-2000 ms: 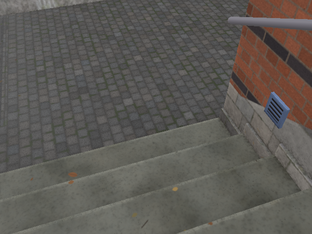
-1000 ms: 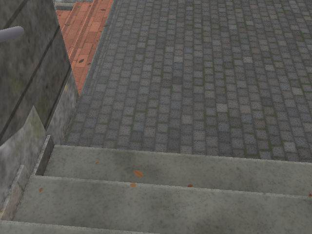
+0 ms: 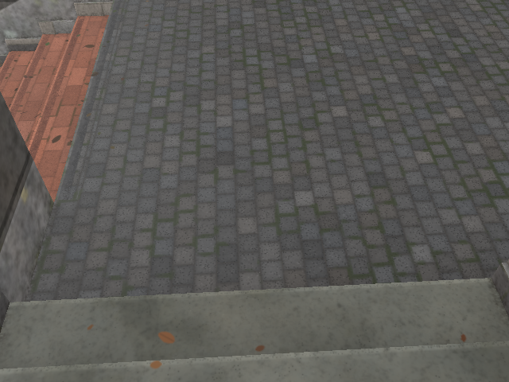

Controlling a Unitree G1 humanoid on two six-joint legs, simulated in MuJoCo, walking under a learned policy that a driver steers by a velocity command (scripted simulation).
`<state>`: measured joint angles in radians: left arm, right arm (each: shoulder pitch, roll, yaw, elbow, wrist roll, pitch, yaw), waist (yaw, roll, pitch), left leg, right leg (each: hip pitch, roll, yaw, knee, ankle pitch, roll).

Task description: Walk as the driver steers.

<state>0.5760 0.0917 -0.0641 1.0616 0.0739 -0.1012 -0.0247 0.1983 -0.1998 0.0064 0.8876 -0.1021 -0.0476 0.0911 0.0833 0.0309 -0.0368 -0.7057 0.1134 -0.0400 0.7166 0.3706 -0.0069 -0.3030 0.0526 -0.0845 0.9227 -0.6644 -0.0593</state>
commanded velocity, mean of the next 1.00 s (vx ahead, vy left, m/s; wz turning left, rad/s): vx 0.24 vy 0.00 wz -0.05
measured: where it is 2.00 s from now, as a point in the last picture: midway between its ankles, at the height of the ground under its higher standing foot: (271, 360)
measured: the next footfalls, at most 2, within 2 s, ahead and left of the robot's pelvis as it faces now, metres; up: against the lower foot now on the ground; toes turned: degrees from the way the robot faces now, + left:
left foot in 0.14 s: +0.18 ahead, +0.17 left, -0.16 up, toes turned +11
right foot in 0.70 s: +0.29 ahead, -0.08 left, -0.16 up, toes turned -4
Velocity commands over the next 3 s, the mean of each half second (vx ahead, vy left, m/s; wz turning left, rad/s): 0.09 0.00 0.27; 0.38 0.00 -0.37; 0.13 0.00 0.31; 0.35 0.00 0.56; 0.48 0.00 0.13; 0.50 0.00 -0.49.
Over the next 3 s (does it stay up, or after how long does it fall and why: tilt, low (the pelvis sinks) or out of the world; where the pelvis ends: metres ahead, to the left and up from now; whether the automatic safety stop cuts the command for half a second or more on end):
stays up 1.29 0.26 -0.58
